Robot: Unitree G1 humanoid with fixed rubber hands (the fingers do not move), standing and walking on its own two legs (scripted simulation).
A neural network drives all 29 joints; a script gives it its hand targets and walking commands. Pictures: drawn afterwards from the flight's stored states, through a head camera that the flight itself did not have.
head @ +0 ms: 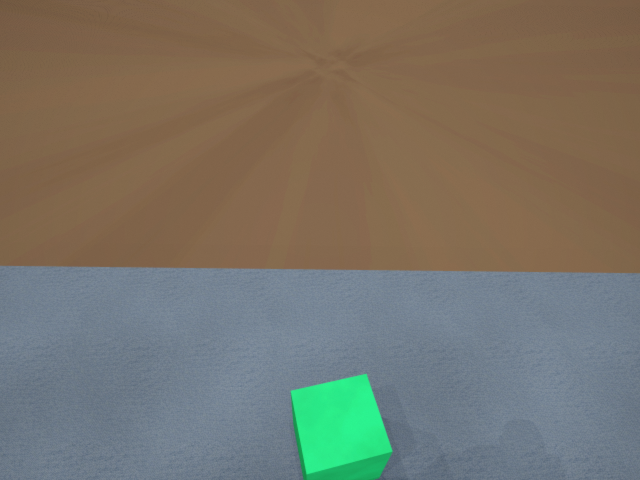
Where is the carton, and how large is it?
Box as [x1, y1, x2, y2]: [291, 374, 392, 479]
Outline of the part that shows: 366,374 291,391 293,424 304,479 374,479 380,475 392,451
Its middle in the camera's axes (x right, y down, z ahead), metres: +0.04 +0.52 +1.07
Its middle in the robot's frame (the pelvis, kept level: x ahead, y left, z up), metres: +0.41 -0.05 -0.66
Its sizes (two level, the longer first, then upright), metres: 0.210 0.200 0.250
